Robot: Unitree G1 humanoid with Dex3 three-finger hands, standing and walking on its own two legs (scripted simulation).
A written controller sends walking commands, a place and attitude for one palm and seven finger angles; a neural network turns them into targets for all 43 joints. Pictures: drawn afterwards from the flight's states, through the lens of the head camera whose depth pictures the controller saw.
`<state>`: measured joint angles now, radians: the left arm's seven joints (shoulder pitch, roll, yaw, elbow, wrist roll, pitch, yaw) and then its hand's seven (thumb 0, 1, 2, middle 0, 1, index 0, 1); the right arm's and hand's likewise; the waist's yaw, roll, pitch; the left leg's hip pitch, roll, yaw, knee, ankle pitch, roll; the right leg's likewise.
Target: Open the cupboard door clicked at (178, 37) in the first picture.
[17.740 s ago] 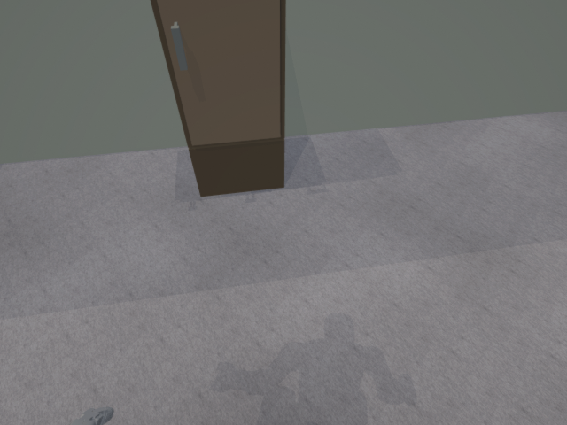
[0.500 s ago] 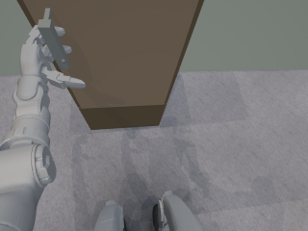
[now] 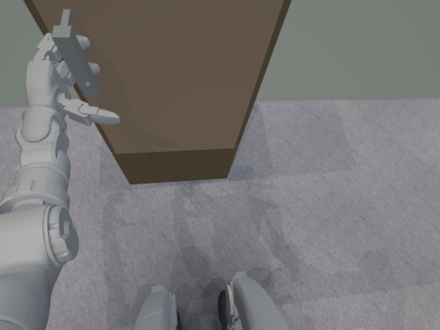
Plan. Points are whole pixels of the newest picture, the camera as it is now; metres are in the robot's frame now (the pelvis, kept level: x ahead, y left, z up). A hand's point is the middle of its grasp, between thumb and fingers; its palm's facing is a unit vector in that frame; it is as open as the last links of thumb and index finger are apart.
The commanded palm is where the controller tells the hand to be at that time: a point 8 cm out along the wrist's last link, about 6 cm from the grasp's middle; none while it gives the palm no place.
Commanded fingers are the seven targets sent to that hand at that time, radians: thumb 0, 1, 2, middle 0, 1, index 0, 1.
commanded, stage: close the thumb around the handle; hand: left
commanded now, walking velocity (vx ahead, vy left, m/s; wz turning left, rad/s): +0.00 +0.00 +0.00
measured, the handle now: (80, 56) +0.58 +0.19 +0.07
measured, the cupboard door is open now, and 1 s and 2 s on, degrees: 0 2 46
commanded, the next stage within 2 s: pull the door open along its arc in 0.70 s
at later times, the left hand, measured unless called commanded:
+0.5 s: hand (89, 85) +0.53 +0.17 +0.06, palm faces +0.01 -1.00 -0.01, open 7.5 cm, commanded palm +0.50 +0.21 +0.07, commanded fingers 0.00 0.90 0.90 -0.40 -1.35 -0.40 -1.35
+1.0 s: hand (94, 91) +0.52 +0.16 +0.06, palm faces +0.02 -1.00 -0.02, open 6.0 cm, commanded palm +0.47 +0.21 +0.07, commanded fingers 0.00 0.90 0.90 -0.40 -1.35 -0.40 -1.35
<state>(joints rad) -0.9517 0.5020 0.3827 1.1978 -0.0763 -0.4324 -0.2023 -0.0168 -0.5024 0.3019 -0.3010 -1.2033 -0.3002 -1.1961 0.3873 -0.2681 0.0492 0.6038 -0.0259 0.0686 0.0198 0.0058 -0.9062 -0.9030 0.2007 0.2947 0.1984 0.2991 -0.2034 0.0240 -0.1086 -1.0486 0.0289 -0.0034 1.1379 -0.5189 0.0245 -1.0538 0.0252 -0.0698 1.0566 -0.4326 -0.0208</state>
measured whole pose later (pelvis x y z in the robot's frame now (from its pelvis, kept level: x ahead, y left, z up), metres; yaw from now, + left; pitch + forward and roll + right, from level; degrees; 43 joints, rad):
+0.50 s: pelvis +0.00 +0.01 +0.00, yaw +0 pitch +25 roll -3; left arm -0.93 0.48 0.37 1.18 -0.07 -0.43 -0.18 0.00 0.42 0.70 -0.37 -1.30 -0.37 -1.30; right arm 0.39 -0.26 0.05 0.60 -0.03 0.08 0.02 0.01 -0.91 -0.90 0.20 0.29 0.20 0.30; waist -0.20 0.03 -0.11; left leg -1.04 0.03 0.00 1.14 -0.52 0.03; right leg -1.04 0.02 -0.07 1.05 -0.44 -0.01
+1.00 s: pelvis +0.00 +0.00 +0.00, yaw -1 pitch +24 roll -2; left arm -0.86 0.44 0.37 1.11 -0.09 -0.43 -0.16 0.00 0.70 0.79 -0.34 -1.35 -0.33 -1.35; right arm 0.40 -0.26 0.04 0.60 -0.02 0.09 0.03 0.01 -0.91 -0.90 0.20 0.29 0.20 0.30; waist -0.19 0.03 -0.12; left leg -1.01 0.03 0.01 1.11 -0.52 0.02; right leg -1.02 0.03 -0.05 1.04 -0.43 -0.02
